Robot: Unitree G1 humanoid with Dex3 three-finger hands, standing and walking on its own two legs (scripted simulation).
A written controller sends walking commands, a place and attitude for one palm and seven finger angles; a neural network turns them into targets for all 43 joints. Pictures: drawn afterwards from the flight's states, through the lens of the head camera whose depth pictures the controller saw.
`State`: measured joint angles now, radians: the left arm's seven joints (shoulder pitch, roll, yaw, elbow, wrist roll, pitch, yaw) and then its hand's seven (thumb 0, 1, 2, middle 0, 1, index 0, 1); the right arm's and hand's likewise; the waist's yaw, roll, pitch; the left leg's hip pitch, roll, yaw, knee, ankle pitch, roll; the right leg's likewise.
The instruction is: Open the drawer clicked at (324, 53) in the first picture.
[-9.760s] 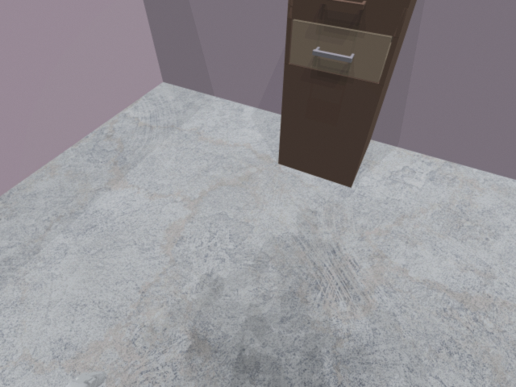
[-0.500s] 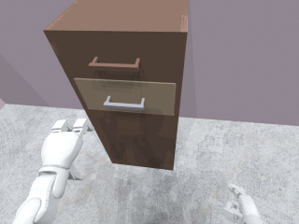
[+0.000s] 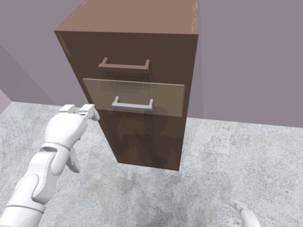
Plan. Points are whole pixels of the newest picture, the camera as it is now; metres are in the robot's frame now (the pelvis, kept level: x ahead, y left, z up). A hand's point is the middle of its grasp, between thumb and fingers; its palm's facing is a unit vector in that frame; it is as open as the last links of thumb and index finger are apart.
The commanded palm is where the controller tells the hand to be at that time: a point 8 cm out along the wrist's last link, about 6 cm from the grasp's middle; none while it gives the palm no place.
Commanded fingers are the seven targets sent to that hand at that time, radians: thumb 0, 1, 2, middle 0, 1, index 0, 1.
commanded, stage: raise the hand with hooked fingers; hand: left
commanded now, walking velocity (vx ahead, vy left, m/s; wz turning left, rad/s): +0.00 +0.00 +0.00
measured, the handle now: (132, 103) +0.55 +0.16 -0.07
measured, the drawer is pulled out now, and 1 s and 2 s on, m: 0.00 0.00 0.00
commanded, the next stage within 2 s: move the hooked fingers above the handle in 0.18 s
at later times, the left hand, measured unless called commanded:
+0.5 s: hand (89, 136) +0.32 +0.22 +0.06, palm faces -0.03 -0.07 -1.00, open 13.8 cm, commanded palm +0.31 +0.23 +0.12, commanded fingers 0.00 -0.50 0.30 -0.30 -1.20 -0.30 -1.20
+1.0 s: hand (105, 120) +0.39 +0.20 +0.03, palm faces -0.03 -0.06 -1.00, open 13.8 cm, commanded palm +0.38 +0.21 +0.09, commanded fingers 0.00 -0.50 0.30 -0.30 -1.20 -0.30 -1.20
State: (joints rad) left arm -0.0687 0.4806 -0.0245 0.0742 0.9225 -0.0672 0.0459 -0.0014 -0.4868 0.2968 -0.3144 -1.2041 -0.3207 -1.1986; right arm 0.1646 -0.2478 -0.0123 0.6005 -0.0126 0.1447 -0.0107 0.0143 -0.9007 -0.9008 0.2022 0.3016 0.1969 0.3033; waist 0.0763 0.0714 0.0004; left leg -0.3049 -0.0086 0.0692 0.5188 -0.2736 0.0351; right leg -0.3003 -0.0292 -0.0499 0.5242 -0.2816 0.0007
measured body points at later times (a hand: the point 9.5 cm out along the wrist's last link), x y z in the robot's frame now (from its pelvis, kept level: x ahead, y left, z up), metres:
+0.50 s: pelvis -0.01 -0.01 +0.00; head +0.03 -0.04 +0.45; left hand +0.31 +0.22 +0.11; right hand +0.18 -0.24 -0.12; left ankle +0.00 +0.09 -0.74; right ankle -0.01 -0.12 -0.74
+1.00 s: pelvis +0.00 -0.02 -0.01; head +0.06 -0.04 +0.44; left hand +0.39 +0.20 +0.08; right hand +0.10 -0.28 -0.15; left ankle +0.00 +0.09 -0.73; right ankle -0.01 -0.12 -0.74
